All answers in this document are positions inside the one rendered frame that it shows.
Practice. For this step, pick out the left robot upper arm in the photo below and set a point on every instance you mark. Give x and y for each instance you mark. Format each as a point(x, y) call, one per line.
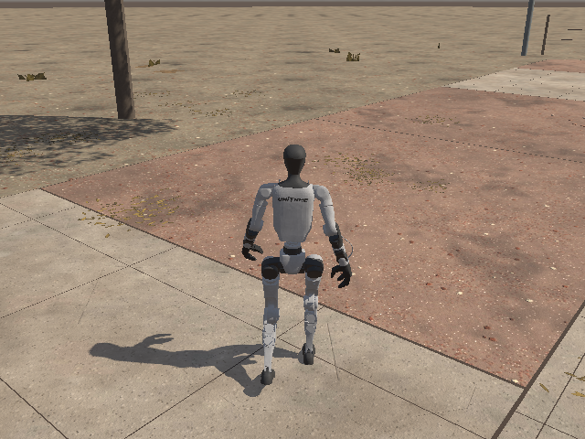
point(260, 203)

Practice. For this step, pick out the robot right forearm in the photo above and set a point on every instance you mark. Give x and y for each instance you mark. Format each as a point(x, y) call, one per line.
point(339, 248)

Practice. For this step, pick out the right robot shin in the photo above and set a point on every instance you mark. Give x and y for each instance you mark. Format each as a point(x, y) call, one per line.
point(310, 322)

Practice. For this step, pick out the robot left thigh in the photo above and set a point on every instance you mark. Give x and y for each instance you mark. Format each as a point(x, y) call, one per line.
point(270, 272)

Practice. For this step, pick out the robot left hand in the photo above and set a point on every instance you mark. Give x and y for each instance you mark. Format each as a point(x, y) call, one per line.
point(255, 248)

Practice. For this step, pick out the right robot upper arm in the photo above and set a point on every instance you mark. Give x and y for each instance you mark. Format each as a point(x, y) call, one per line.
point(327, 209)

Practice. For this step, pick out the robot right hand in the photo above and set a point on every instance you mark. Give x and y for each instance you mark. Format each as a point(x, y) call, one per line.
point(346, 274)

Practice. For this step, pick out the robot left forearm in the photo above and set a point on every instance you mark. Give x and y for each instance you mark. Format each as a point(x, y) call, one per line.
point(249, 237)

